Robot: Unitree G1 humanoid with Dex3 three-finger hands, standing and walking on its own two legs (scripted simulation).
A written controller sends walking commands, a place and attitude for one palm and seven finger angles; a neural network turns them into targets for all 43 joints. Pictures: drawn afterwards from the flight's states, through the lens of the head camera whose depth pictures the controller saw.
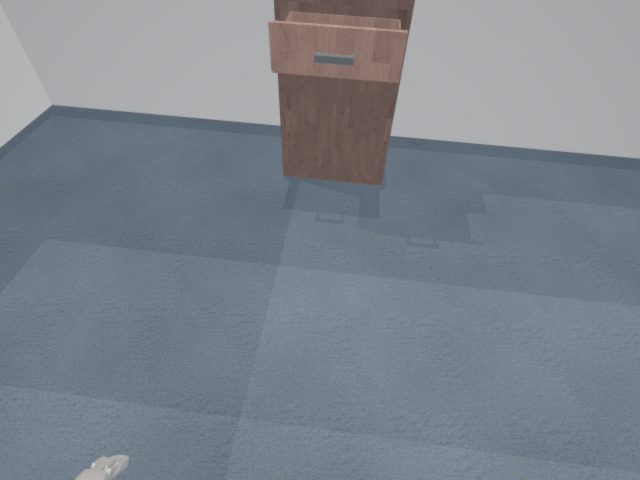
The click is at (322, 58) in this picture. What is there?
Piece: drawer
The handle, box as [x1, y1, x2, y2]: [314, 50, 354, 65]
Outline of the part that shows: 314,61 316,62 353,65 353,53 351,53 350,55 321,53 320,50 317,50 317,52 315,52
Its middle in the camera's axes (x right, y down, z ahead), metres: +0.04 -0.61 +1.29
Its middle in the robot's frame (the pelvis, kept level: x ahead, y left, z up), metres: +1.37 +0.02 -0.05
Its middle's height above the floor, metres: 0.72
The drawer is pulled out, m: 0.21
